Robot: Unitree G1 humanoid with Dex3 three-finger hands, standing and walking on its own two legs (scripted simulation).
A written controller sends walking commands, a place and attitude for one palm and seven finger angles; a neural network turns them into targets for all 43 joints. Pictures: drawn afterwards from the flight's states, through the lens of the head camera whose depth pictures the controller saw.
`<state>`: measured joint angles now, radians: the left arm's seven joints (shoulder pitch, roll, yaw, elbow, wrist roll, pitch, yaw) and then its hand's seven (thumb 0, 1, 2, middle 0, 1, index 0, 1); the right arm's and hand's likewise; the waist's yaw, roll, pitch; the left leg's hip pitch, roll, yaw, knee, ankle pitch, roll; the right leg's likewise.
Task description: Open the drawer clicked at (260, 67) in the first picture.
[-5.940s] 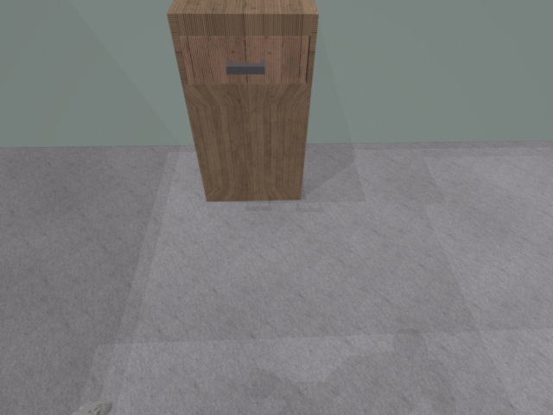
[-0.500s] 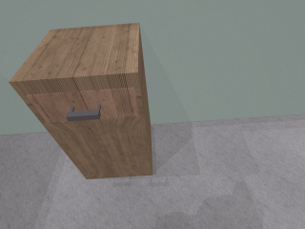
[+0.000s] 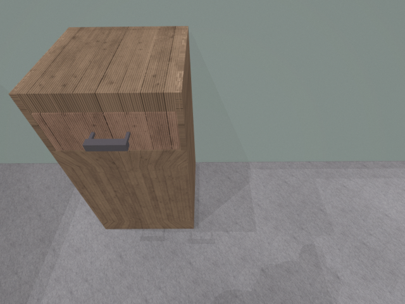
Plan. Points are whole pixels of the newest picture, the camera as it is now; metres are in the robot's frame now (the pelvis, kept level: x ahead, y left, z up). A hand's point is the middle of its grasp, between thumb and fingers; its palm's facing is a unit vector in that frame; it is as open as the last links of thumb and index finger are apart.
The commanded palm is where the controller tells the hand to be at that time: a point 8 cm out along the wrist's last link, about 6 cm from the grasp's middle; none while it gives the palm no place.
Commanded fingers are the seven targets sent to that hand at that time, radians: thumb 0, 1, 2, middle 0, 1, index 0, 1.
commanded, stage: look again from close up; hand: left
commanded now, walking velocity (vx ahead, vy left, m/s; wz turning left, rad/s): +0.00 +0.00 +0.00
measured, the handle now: (108, 139) +0.57 +0.34 -0.06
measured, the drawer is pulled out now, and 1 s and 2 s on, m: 0.00 0.00 0.00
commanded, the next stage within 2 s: shuffle to correct the standing spot in 0.50 s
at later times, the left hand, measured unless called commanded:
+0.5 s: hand out of the picture +0.01 +0.23 -0.18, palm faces +0.04 -0.98 -0.21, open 7.3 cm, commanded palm none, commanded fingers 0.00 0.90 0.90 -0.20 -0.30 -0.20 -0.30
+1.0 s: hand out of the picture +0.00 +0.25 -0.19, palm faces +0.09 -0.98 -0.16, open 7.3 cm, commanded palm none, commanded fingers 0.00 0.90 0.90 -0.20 -0.30 -0.20 -0.30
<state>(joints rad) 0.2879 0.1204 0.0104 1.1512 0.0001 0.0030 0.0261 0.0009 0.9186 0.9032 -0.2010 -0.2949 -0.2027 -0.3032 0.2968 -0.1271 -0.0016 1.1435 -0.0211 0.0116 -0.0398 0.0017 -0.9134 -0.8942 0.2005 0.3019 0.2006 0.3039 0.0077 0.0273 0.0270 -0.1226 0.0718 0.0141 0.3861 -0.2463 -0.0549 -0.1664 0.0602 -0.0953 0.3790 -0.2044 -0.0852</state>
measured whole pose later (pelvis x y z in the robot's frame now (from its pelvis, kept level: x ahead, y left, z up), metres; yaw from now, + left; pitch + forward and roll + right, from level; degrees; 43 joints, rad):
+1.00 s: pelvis +0.04 +0.08 -0.01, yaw +2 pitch +1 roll +0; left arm 0.35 0.15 0.04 1.10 0.03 0.01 0.02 0.00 0.91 0.90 -0.20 -0.29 -0.20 -0.30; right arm 0.34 -0.16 0.00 1.05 -0.03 -0.04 -0.03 0.00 -0.91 -0.89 0.20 0.30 0.20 0.30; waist 0.01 -0.03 0.03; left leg -0.19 -0.04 0.09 0.55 -0.38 0.08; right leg -0.36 -0.05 -0.07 0.93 -0.51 -0.04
